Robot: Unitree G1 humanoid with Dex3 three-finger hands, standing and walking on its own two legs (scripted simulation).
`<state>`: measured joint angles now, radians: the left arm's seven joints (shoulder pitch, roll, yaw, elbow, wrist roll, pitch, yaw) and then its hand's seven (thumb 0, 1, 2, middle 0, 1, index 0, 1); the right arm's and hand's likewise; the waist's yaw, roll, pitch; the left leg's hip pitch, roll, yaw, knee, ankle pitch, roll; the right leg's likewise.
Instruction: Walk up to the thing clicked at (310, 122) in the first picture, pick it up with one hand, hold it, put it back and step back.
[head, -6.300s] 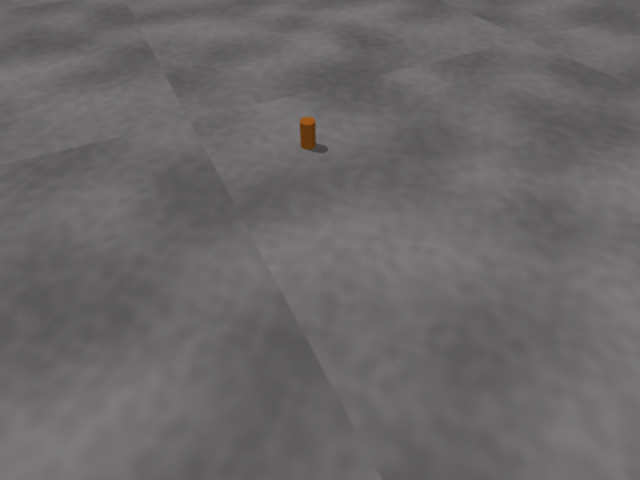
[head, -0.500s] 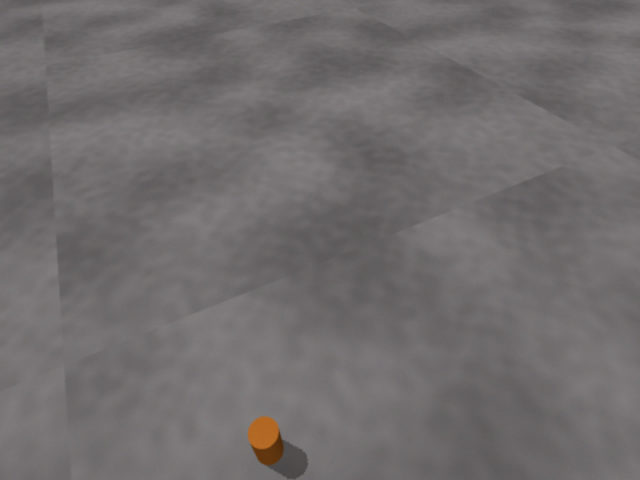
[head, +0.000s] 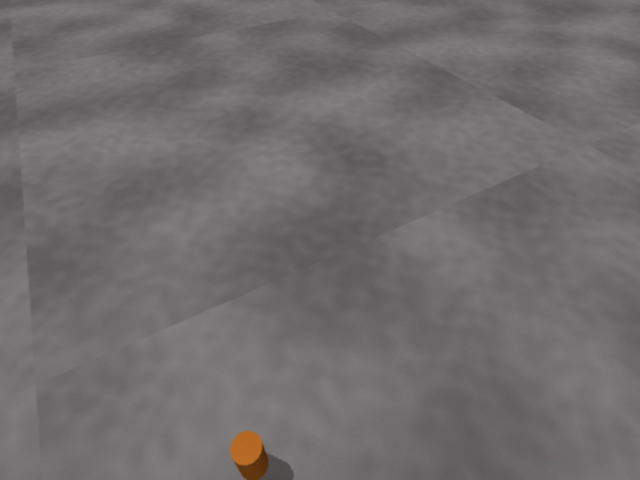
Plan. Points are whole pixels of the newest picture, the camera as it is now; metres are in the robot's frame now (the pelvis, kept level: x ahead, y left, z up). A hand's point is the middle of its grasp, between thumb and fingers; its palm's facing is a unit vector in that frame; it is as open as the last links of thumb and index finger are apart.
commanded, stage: walk up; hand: left
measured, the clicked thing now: (250, 456) +0.37 +0.21 -0.69
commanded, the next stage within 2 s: none
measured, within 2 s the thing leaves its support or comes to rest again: neither
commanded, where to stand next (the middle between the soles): +0.03 +0.02 m, yaw -1 degrees
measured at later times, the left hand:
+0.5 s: hand out of the picture +0.14 +0.27 -0.17, palm faces +0.02 -0.93 -0.36, open 7.4 cm
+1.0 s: hand out of the picture +0.08 +0.26 -0.15, palm faces -0.03 -0.93 -0.38, open 7.4 cm
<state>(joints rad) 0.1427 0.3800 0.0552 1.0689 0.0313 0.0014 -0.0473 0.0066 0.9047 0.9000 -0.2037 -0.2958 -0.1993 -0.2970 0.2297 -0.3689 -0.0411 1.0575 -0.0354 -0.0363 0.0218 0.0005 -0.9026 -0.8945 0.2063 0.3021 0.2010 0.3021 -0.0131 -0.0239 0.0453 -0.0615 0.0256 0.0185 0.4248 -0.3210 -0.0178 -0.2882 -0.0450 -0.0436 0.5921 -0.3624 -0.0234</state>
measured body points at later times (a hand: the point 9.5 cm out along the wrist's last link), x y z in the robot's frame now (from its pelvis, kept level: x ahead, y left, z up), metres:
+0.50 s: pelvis +0.03 +0.01 -0.02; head +0.10 +0.02 +0.43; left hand +0.14 +0.32 -0.15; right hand +0.15 -0.30 -0.13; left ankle +0.10 +0.13 -0.74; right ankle -0.01 -0.12 -0.68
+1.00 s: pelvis +0.01 +0.00 -0.01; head +0.02 -0.01 +0.44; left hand +0.08 +0.31 -0.13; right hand +0.08 -0.31 -0.14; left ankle +0.03 +0.13 -0.74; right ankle -0.02 -0.12 -0.74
